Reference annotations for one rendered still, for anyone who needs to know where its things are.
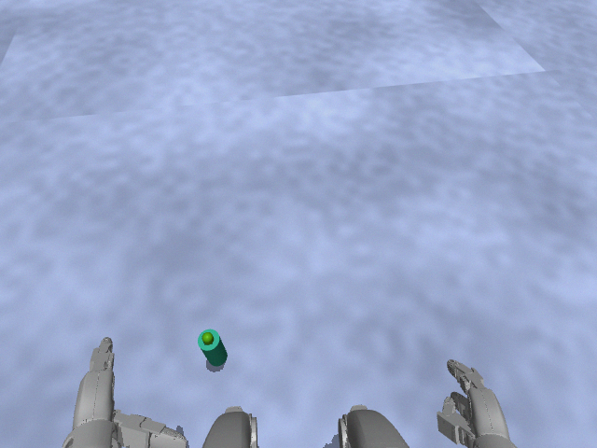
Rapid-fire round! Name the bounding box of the left robot hand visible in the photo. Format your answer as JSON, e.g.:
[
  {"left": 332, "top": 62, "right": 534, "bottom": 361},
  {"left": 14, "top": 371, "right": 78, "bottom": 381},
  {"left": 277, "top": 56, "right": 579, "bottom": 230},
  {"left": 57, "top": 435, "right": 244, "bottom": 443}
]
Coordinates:
[{"left": 73, "top": 337, "right": 187, "bottom": 448}]

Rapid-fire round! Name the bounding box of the bottle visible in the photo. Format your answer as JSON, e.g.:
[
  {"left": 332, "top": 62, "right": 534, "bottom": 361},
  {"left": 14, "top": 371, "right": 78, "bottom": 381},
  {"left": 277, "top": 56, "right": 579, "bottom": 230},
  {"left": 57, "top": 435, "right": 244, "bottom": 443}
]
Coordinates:
[{"left": 198, "top": 329, "right": 228, "bottom": 366}]

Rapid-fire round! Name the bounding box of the right robot hand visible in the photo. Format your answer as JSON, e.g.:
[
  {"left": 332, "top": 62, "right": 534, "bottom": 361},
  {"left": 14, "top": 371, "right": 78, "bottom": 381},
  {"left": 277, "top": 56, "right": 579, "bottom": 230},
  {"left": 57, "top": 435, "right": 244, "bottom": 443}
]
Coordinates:
[{"left": 437, "top": 359, "right": 510, "bottom": 448}]

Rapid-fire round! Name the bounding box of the left robot arm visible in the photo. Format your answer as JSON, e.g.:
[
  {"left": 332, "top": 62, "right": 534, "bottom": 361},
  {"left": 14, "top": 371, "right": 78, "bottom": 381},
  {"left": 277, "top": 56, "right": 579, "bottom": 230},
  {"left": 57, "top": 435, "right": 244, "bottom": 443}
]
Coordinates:
[{"left": 62, "top": 420, "right": 122, "bottom": 448}]

